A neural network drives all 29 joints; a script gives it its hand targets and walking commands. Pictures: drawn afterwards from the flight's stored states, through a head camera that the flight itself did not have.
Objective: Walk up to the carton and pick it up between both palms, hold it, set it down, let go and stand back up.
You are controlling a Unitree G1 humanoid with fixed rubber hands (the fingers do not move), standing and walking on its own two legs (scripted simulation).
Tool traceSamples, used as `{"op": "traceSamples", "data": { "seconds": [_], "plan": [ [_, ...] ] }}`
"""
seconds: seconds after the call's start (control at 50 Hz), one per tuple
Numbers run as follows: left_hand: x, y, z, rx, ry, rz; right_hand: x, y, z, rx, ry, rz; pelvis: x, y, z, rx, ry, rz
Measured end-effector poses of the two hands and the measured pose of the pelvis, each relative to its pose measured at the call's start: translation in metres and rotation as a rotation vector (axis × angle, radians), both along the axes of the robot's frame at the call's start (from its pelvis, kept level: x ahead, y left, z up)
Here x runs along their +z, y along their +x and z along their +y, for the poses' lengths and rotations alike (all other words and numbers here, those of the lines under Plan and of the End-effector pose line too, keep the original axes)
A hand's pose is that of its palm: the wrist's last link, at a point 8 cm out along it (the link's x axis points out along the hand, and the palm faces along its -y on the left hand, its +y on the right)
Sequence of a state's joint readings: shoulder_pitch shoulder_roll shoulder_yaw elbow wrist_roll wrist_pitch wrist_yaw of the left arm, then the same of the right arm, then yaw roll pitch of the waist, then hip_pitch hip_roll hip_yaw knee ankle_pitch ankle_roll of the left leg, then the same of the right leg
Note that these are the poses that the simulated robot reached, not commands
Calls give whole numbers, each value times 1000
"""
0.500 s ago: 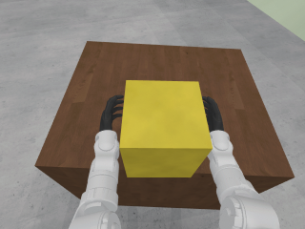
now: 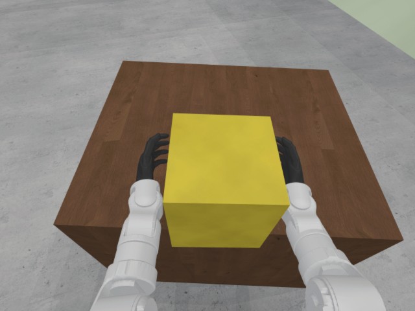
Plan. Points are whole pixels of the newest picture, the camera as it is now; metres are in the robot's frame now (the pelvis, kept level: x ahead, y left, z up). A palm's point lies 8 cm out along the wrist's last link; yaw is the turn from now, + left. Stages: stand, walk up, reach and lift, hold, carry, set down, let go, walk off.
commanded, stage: reach and lift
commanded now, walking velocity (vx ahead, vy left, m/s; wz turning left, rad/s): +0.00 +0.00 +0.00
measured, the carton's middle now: (218, 184) +0.36 -0.03 -0.01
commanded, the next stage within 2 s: hold in 1.84 s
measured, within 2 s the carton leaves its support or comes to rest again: leaves its support in 0.04 s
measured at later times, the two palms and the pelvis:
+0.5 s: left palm (128, 143) +0.36 +0.14 +0.14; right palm (294, 150) +0.35 -0.16 +0.12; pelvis -0.02 +0.01 +0.00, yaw +1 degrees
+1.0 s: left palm (118, 132) +0.36 +0.14 +0.18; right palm (295, 142) +0.35 -0.15 +0.15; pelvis -0.01 +0.01 +0.00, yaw +1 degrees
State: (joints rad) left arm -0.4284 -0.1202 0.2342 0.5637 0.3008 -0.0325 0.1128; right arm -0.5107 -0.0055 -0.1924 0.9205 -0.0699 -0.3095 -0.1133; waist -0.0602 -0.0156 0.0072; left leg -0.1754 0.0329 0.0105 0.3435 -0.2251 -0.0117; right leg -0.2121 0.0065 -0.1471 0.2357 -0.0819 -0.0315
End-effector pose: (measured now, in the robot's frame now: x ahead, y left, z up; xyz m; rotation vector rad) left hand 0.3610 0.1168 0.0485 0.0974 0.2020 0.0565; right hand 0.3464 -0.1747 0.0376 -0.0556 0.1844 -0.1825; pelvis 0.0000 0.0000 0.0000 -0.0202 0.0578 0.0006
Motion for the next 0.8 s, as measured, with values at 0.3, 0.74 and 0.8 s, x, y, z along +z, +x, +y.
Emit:
{"op": "traceSamples", "data": {
  "seconds": [0.3, 0.74, 0.8],
  "plan": [
    [59, 0, 0, -10, -21, -10, 53, -4, 0, -17, 10, -11, 0, -18, 0, 5, 9, -82],
    [108, -1, 27, 0, 6, -48, 85, 0, 28, -2, 57, -60, -1, -9, 18, 23, -7, -196],
    [113, -2, 25, -4, 4, -57, 90, -1, 26, -6, 54, -71, -1, -9, 19, 19, -8, -202]
  ]
}}
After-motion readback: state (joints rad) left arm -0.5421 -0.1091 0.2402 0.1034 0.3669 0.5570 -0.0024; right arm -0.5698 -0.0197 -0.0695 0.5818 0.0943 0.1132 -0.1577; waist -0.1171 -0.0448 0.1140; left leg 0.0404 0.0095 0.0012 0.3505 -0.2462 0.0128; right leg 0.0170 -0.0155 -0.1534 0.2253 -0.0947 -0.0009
